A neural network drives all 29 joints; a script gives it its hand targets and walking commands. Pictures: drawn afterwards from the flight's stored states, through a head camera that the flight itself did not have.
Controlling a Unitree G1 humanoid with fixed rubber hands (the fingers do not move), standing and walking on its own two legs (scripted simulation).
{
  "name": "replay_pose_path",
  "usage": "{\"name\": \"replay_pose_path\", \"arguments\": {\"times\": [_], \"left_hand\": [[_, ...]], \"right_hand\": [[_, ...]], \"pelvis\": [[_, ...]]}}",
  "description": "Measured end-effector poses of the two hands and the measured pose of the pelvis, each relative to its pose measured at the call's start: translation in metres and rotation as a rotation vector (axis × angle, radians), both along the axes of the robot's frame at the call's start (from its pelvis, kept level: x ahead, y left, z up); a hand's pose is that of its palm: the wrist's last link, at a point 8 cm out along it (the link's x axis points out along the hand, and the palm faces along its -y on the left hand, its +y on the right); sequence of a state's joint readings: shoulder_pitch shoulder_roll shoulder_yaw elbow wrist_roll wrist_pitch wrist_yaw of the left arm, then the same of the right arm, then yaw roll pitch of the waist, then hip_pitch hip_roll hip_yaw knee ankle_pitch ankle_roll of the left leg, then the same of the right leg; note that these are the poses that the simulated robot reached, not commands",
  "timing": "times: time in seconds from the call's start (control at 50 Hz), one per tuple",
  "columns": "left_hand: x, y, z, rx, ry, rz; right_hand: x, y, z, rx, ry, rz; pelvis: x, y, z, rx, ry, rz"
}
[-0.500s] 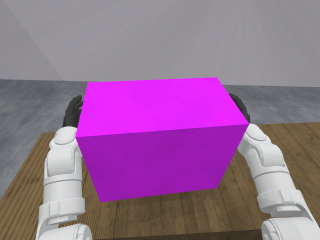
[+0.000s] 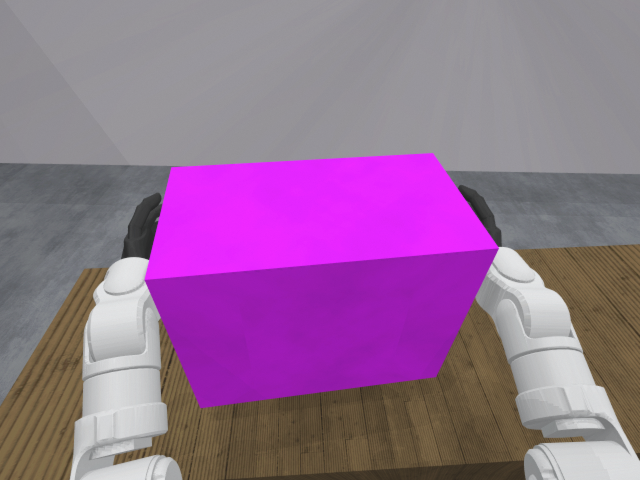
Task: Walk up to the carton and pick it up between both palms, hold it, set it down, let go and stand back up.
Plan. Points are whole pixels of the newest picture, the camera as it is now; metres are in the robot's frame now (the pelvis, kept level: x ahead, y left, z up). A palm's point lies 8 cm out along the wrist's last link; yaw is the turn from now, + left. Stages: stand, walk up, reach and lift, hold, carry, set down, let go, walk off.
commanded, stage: hold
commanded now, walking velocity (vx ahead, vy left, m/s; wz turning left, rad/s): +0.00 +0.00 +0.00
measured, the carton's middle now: (315, 281) +0.34 +0.01 +0.14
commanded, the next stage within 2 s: none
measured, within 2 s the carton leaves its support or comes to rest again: neither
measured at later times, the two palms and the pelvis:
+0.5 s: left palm (143, 257) +0.35 +0.21 +0.18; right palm (485, 248) +0.34 -0.19 +0.18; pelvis -0.01 +0.00 +0.00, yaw -1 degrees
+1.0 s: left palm (139, 264) +0.35 +0.22 +0.17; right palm (475, 249) +0.35 -0.19 +0.17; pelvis -0.01 +0.00 +0.00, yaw +0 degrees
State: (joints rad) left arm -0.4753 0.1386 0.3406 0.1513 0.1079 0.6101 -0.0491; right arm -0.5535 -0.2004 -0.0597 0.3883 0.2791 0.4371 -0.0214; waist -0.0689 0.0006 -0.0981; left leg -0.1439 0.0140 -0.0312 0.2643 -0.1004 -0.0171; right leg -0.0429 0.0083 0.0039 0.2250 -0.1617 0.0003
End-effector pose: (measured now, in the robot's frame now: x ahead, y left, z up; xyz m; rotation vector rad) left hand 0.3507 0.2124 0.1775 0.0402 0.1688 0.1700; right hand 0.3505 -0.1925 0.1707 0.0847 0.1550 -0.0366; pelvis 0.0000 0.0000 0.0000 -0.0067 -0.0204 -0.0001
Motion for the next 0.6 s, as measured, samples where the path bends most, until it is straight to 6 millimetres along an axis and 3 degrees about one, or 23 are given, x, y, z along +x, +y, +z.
{"name": "replay_pose_path", "arguments": {"times": [0.32,0.6], "left_hand": [[-0.002,0.005,0.001,-0.009,0.008,0.004],[0.001,-0.003,0.0,-0.014,-0.002,-0.023]], "right_hand": [[-0.002,0.005,0.003,-0.016,0.005,0.002],[-0.011,-0.003,0.009,-0.048,-0.009,-0.029]], "pelvis": [[-0.006,0.002,0.0,-0.001,0.0,0.001],[-0.01,0.007,0.0,-0.001,0.003,-0.023]]}}
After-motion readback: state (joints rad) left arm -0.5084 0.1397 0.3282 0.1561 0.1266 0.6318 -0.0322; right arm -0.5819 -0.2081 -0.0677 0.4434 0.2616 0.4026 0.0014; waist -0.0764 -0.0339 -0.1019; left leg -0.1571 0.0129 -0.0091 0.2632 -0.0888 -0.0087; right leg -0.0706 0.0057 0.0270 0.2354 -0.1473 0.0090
